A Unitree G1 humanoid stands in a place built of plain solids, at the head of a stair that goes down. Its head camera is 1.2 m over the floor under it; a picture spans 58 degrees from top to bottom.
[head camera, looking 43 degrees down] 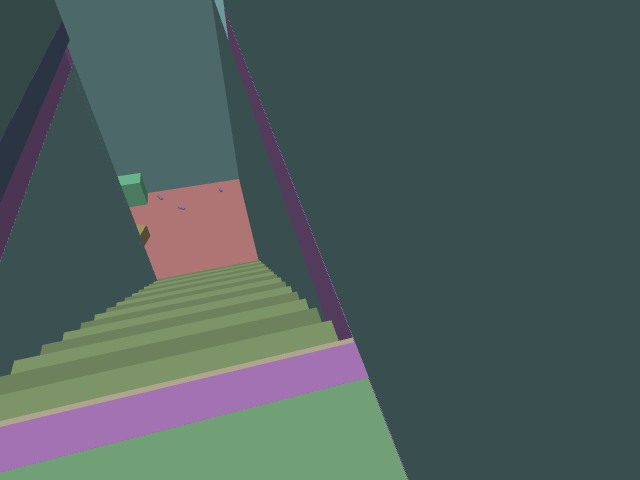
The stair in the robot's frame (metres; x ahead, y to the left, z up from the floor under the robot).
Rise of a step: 0.20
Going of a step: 0.23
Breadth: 1.42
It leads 15 degrees to the left of straight ahead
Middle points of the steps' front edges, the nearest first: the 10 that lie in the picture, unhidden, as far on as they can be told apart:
0.63 0.58 0.00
0.85 0.64 -0.20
1.08 0.70 -0.41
1.30 0.76 -0.61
1.52 0.82 -0.82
1.74 0.88 -1.02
1.96 0.95 -1.22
2.19 1.01 -1.43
2.41 1.07 -1.63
2.63 1.13 -1.84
